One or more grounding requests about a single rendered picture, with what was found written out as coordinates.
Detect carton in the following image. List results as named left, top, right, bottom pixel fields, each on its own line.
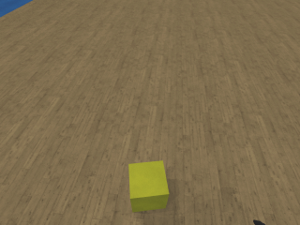
left=128, top=160, right=170, bottom=213

